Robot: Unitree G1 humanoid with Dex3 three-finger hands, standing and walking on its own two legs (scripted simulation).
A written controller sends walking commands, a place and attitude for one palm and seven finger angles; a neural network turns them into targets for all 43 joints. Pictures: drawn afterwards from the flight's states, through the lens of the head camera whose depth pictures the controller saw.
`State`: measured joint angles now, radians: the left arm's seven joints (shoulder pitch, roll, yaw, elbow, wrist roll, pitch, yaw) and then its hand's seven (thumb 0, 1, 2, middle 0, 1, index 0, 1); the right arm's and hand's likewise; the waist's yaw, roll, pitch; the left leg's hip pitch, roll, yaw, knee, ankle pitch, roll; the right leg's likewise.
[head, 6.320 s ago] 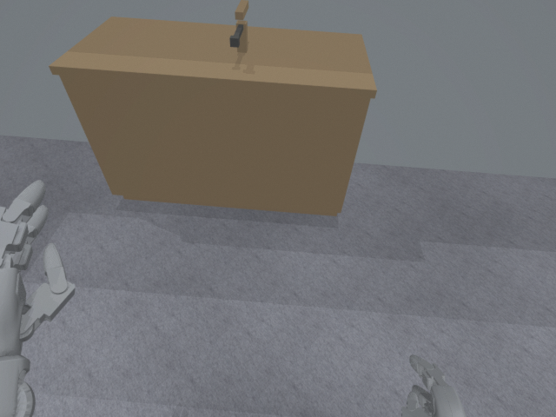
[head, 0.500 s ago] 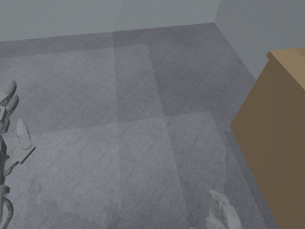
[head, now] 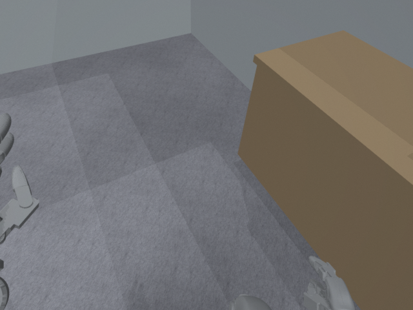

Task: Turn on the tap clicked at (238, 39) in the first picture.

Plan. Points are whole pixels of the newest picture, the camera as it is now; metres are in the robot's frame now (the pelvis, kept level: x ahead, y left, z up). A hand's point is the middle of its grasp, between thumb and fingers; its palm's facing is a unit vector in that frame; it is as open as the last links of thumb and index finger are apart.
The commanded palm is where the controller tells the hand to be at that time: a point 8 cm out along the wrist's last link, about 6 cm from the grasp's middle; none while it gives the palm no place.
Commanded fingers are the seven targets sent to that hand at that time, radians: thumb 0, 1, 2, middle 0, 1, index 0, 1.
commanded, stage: turn to face it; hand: left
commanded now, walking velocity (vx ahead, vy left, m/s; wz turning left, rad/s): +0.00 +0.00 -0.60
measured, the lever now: out of the picture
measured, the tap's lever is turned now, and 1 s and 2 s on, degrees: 0 0 0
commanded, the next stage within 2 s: none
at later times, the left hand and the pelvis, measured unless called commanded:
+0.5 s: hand (163, 200) +0.23 +0.09 +0.18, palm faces +0.13 -0.84 -0.53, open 7.4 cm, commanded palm +0.18 +0.14 +0.19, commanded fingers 0.00 0.90 0.90 -0.20 -0.30 -0.20 -0.30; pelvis -0.05 -0.08 +0.01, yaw -17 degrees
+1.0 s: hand (253, 228) +0.21 -0.03 +0.17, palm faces -0.13 -0.87 -0.47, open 7.4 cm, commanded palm +0.17 +0.05 +0.19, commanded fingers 0.00 0.90 0.90 -0.20 -0.30 -0.20 -0.30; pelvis -0.12 -0.09 -0.01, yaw -34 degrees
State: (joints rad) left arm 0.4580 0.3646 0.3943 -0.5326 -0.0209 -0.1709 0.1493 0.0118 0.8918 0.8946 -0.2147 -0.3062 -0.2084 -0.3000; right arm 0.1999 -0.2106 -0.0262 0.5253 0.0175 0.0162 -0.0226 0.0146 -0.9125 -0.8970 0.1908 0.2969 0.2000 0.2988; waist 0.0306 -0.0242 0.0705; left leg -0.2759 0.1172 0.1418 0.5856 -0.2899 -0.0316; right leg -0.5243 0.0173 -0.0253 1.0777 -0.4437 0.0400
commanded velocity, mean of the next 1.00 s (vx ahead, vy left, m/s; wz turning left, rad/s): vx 0.00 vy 0.00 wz -0.60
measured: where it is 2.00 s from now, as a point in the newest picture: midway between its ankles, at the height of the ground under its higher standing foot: outside the picture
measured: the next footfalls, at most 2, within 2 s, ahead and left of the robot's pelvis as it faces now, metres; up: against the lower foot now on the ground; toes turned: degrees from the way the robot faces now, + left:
right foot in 0.18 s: +0.01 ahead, -0.16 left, +0.00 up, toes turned -14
left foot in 0.66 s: +0.01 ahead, +0.07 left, +0.00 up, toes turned -17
